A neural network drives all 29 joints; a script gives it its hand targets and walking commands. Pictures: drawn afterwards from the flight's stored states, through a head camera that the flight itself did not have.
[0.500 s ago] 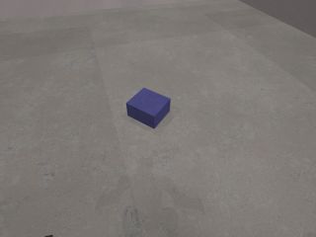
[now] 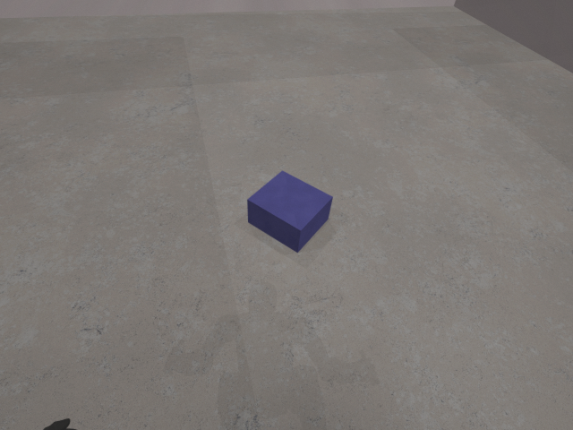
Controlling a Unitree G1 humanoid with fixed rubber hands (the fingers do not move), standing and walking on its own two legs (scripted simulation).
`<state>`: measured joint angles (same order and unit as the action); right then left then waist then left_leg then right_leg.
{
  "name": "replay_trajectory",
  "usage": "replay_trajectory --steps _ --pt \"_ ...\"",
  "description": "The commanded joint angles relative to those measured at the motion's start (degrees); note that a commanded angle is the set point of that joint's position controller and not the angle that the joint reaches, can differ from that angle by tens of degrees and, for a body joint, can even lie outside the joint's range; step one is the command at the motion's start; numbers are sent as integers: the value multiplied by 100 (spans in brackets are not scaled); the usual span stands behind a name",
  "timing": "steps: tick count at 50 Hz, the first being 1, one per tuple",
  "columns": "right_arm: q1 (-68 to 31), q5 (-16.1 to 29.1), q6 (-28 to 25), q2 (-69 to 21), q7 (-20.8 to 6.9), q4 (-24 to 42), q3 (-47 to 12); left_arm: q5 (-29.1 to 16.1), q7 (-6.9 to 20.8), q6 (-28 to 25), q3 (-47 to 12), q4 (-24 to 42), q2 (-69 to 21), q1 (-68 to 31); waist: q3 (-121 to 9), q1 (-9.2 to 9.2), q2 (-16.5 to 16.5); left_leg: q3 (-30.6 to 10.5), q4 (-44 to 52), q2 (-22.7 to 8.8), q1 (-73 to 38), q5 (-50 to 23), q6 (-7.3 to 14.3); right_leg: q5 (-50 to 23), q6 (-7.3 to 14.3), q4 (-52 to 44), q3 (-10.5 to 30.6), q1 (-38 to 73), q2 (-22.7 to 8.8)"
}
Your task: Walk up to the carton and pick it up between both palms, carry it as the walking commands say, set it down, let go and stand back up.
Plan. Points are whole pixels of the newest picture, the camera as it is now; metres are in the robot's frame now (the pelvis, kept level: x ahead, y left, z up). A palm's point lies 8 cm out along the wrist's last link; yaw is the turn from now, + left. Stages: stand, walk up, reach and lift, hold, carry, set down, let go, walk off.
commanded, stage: walk up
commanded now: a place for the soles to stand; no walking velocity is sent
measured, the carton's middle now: (289, 209) +1.19 -0.05 -0.70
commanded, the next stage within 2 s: none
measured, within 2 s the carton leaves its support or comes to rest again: neither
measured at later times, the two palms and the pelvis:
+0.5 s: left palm (50, 379) +0.23 +0.35 -0.08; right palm (474, 315) +0.35 -0.33 -0.07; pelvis +0.21 +0.00 -0.01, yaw +3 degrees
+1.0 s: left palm (121, 229) +0.50 +0.32 -0.06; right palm (457, 267) +0.47 -0.35 -0.10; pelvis +0.39 -0.02 -0.01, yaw +1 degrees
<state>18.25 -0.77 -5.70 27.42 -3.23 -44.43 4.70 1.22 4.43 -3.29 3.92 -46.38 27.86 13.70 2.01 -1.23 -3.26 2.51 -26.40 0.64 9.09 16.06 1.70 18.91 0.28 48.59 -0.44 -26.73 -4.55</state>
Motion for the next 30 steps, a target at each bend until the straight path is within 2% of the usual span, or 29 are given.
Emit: replay_trajectory --steps 1,3,5,6,7,8,9,10,11,12,13,14,15,17,21,23,24,25,26,27,28,29,30 --pt "82 13 -89 1388 22 412 353 25 85 -92 285 579 840 -500 280 -125 1168 -1241 1267 -1414 167 -137 1113 -503 1 -821 -75 -201 -71" --pt "-17 26 -64 1383 24 517 346 23 118 -110 324 625 787 -558 221 -73 1132 -1112 1135 -1354 335 -183 982 -746 61 -1209 -239 197 79" --pt "-17 33 -30 1357 40 556 324 8 109 -133 362 625 719 -472 137 29 1058 -1009 798 -1352 523 -561 879 -864 133 -1525 -378 779 239" --pt "-33 31 -16 1310 59 576 295 7 80 -153 396 564 721 -219 44 205 891 -862 362 -1267 736 -844 770 -964 182 -1793 -451 1377 363" --pt "23 12 -17 1148 79 601 222 26 13 -185 476 467 864 238 -191 466 537 -640 -500 -1057 1127 -1388 631 -674 305 -1901 -437 2290 508" --pt "73 -12 -33 879 96 671 136 61 -73 -242 598 361 1134 1024 -540 873 -365 -232 -2311 -603 1854 -1407 443 67 532 -2282 315 3303 -26" --pt "275 33 -52 588 110 818 21 14 -145 -287 717 527 1739 1322 -909 847 -1570 -85 -3966 126 3271 1260 128 1560 1194 -3308 3631 3797 -2013" --pt "195 98 17 1090 165 563 115 -96 -147 -282 676 677 1739 877 -675 650 -334 -933 -4557 -80 3254 1141 120 2118 1592 -3510 3883 3131 -2098" --pt "180 121 24 1212 148 465 160 -142 -158 -253 630 718 1559 584 -400 518 -46 -953 -4480 -384 3219 800 136 2041 1675 -3457 3195 2708 -1863" --pt "247 74 11 1184 115 434 167 -149 -162 -250 554 778 1384 388 -145 391 -32 -869 -4053 -621 3167 541 60 1642 1543 -3450 2548 2287 -1611" --pt "306 32 22 1151 81 363 162 -138 -166 -256 506 787 1239 297 23 287 -149 -809 -3613 -727 3000 455 -39 1272 1400 -3505 2032 1934 -1385" --pt "417 2 38 1108 33 266 158 -109 -157 -261 460 807 1124 233 99 216 -277 -626 -3185 -715 2620 434 -112 684 1349 -3493 1495 1499 -1182" --pt "413 -34 57 1020 -22 241 158 -82 -130 -272 440 833 1107 249 114 184 -403 -467 -2758 -669 2359 472 -165 342 1362 -3487 1164 1267 -1091" --pt "200 -48 83 871 -103 332 143 -47 -81 -287 450 882 1194 331 113 222 -562 -260 -2079 -625 2018 431 -187 381 1409 -3481 934 1034 -1049" --pt "-199 -54 59 797 -166 454 194 -28 -39 -269 401 942 1295 281 91 252 -655 115 -1153 -455 1237 -302 -170 1018 1230 -3491 763 650 -920" --pt "-127 -45 24 841 -154 431 241 -42 -41 -235 340 949 1274 253 106 116 -398 222 -711 -312 592 -487 -127 1367 1106 -3107 607 290 -791" --pt "43 -58 -3 924 -119 380 291 -34 -45 -212 271 941 1155 320 49 18 -153 268 -541 -159 151 -265 -70 1369 1013 -2693 469 107 -652" --pt "435 -64 -40 1049 -53 285 354 -14 -64 -196 178 947 965 426 -131 -174 241 82 -284 -121 -573 119 39 1064 884 -1858 286 -190 -465" --pt "973 -123 -94 1427 31 236 484 -63 -82 -197 63 1031 659 506 -416 -478 1358 -1525 486 -1083 -1438 1493 407 609 594 -36 -206 -1069 40" --pt "1210 -112 -124 1990 80 344 591 -113 -146 -197 42 1098 643 504 -361 -556 1921 -4105 1422 -2516 -1495 2564 1102 1199 285 1282 -12 -2083 684" --pt "738 52 -117 1804 101 485 548 -78 -222 -163 135 943 1120 553 -265 -337 823 -3782 1328 -2610 -917 2398 1380 814 210 1685 777 -1844 249" --pt "433 87 -105 1562 116 558 457 -131 -210 -178 155 768 1168 700 -70 -150 706 -3100 1208 -2327 -567 1837 1350 550 154 1602 769 -1623 101" --pt "263 71 -92 1395 121 592 400 -124 -195 -193 189 647 1155 821 64 -45 822 -2389 1157 -2040 -339 1328 1227 345 122 1317 685 -1456 -101"
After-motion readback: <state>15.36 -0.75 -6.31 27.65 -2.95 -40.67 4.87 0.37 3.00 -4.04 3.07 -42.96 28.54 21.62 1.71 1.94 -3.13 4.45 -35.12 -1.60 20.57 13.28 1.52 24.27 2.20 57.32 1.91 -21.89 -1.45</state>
